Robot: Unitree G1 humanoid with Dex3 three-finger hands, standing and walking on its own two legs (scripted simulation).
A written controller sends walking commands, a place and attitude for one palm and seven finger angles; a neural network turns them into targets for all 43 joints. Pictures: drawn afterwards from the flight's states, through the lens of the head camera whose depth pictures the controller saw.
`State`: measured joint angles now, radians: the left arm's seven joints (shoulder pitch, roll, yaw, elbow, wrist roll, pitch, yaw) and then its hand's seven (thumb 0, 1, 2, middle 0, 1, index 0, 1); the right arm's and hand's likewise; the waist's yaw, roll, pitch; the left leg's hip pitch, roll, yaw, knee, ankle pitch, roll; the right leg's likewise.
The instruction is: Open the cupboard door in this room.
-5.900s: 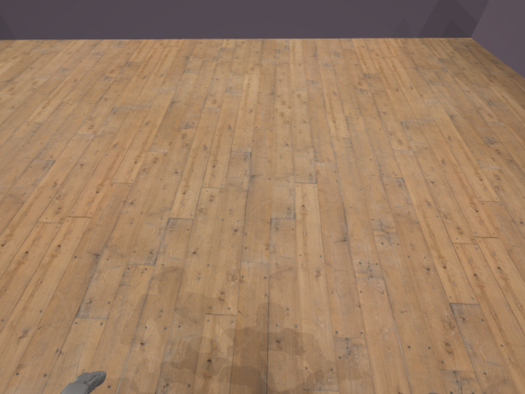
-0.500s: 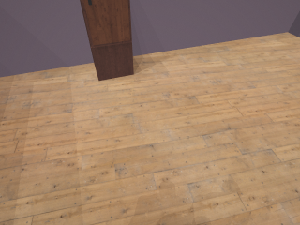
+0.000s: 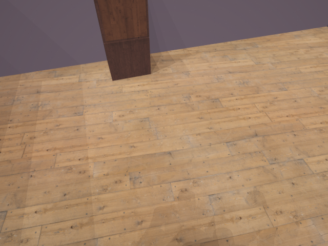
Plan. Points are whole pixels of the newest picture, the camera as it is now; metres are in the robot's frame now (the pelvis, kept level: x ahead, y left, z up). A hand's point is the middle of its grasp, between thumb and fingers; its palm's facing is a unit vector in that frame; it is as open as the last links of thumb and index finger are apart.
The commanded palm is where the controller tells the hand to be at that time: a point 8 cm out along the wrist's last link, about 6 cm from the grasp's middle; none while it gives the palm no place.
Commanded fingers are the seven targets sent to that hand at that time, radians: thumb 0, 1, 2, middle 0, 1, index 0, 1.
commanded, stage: stand and wait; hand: left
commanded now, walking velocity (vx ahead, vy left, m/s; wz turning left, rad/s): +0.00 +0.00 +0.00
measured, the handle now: out of the picture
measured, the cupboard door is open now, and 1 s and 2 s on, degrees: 0 0 0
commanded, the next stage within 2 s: turn or walk to find it in 0.02 s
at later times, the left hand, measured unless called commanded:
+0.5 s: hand out of the picture +0.03 +0.21 -0.19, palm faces +0.17 -0.97 -0.19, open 7.4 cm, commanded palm none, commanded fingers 0.00 0.90 0.90 -0.20 -0.30 -0.20 -0.30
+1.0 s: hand out of the picture +0.00 +0.15 -0.14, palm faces +0.37 -0.88 -0.29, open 7.4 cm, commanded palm none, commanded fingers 0.00 0.90 0.90 -0.20 -0.30 -0.20 -0.30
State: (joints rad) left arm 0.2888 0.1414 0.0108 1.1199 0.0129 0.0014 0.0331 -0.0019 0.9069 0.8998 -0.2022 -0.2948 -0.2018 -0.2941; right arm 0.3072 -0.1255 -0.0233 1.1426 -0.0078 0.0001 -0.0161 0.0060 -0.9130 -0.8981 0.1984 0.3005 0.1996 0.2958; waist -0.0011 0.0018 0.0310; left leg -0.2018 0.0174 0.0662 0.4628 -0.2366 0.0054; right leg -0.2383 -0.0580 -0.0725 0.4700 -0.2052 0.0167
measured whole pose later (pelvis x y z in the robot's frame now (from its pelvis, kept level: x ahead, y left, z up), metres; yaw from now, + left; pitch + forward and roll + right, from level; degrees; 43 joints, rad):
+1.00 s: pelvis +0.00 -0.06 +0.00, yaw +23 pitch +0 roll +3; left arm 0.20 0.17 0.03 0.93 0.01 0.01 0.02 0.00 0.90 0.90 -0.21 -0.30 -0.21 -0.29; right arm 0.22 -0.28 -0.10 0.99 -0.02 0.07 0.02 0.01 -0.91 -0.90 0.20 0.30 0.20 0.30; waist -0.04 0.05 0.06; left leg -0.52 -0.01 -0.05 1.17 -0.34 -0.06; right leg -0.18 -0.05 -0.11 0.49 -0.31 -0.04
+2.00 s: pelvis +0.01 -0.06 +0.00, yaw +38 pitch -2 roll +1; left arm 0.21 0.15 0.02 1.04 0.01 0.00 0.02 -0.01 0.93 0.90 -0.21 -0.30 -0.21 -0.29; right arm 0.28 -0.19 -0.05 1.12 -0.01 0.05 -0.02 0.01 -0.91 -0.90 0.20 0.30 0.20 0.30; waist -0.01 0.04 0.04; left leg -0.27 0.05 0.00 0.75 -0.43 -0.02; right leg -0.20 -0.02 -0.11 0.47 -0.25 -0.05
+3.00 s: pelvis -0.02 -0.04 +0.00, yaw +41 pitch +0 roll +0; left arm 0.24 0.16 0.02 1.11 0.01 0.01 0.03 0.00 0.91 0.90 -0.20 -0.29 -0.20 -0.29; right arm 0.25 -0.16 -0.02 1.11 -0.01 0.00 -0.02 0.01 -0.93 -0.90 0.20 0.30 0.20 0.30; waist 0.01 -0.01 0.02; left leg -0.19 -0.01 0.00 0.49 -0.29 0.00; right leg -0.22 -0.07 -0.16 0.49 -0.25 0.01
